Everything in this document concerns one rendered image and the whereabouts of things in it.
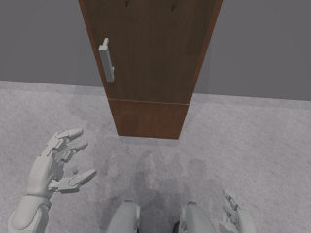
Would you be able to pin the left robot hand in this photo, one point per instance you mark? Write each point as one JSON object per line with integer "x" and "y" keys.
{"x": 50, "y": 163}

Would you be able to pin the right robot shin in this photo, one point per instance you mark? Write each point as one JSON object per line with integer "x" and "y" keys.
{"x": 180, "y": 229}

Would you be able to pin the cupboard door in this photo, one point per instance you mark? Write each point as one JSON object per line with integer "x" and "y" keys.
{"x": 154, "y": 45}

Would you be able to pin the left robot thigh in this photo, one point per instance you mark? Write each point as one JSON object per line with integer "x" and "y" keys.
{"x": 126, "y": 219}

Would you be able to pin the robot left forearm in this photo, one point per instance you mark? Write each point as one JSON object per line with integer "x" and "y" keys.
{"x": 30, "y": 216}

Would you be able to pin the handle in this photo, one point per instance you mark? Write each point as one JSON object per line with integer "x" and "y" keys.
{"x": 106, "y": 61}

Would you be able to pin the right robot hand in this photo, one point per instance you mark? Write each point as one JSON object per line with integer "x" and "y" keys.
{"x": 241, "y": 220}

